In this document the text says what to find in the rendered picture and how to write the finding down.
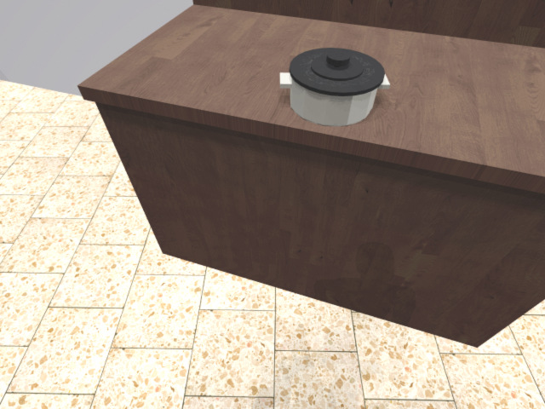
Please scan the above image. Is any pot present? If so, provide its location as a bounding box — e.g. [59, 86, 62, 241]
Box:
[280, 72, 390, 127]

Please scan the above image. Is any knob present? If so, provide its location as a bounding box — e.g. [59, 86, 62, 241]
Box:
[326, 50, 350, 66]

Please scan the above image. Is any lid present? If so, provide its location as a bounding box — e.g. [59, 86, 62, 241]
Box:
[290, 48, 385, 96]

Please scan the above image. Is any table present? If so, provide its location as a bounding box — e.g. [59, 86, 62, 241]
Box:
[78, 0, 545, 348]

